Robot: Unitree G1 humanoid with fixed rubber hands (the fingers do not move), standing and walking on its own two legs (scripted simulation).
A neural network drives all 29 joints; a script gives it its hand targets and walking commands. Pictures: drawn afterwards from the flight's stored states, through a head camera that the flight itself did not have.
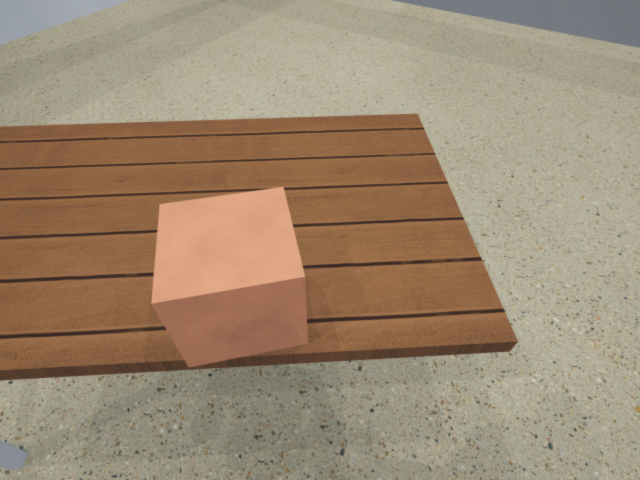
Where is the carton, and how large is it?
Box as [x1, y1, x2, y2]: [151, 187, 307, 367]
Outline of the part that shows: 283,187 160,204 151,303 189,367 307,343 304,273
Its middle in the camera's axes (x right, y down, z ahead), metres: -0.12 +0.06 +0.58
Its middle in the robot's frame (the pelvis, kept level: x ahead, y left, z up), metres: +0.40 +0.13 +0.00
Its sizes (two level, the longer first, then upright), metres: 0.182 0.173 0.176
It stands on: a table, 0.68 m high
